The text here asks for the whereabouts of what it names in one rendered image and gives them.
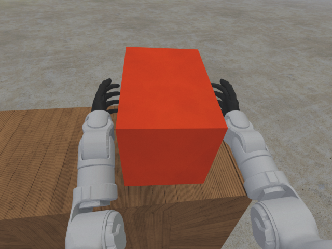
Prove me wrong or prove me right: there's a robot right forearm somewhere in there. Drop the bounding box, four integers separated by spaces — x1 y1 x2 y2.
223 110 319 235

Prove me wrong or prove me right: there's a robot left upper arm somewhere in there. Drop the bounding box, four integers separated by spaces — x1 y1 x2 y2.
66 210 126 249

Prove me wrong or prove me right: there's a robot left forearm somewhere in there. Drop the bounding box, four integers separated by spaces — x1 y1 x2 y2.
65 110 118 249

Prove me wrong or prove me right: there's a pedestal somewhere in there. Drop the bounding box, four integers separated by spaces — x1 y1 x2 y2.
0 105 252 249

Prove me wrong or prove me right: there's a robot right upper arm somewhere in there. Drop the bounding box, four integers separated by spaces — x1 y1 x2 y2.
250 196 332 249

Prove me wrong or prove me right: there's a robot right hand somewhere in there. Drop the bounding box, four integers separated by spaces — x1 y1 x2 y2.
211 79 240 117

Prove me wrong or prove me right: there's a robot left hand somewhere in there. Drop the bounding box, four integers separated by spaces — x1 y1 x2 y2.
91 78 120 114

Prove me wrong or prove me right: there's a carton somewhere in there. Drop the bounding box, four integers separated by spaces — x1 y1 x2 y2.
115 47 228 186

